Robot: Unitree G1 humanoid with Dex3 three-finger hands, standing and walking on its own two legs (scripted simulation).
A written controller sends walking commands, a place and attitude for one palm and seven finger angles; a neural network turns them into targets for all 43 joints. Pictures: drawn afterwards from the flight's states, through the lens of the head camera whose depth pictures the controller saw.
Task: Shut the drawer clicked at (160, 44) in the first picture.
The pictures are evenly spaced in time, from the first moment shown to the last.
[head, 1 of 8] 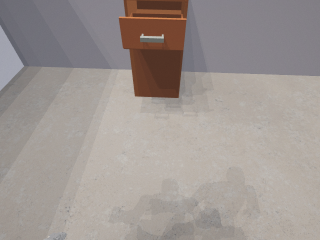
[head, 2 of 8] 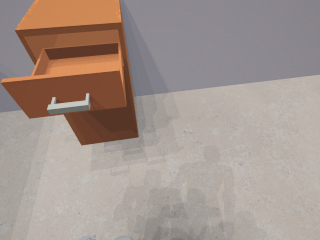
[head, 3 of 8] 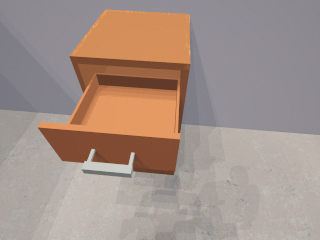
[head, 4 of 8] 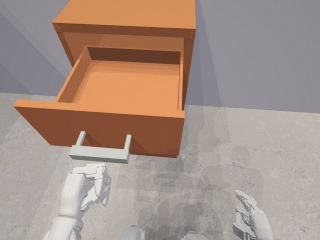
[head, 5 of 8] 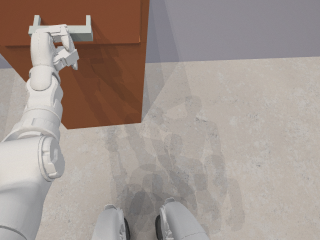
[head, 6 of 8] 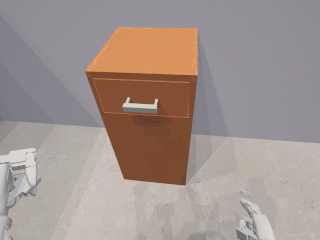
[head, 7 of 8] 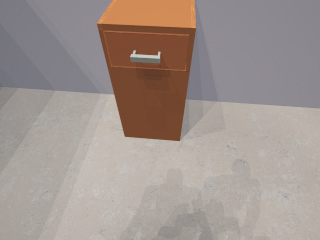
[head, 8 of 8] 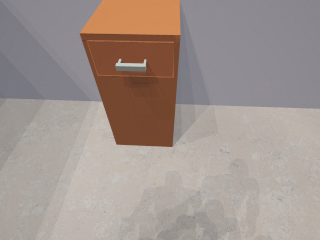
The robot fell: no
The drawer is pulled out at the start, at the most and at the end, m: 0.30 0.30 0.00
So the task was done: yes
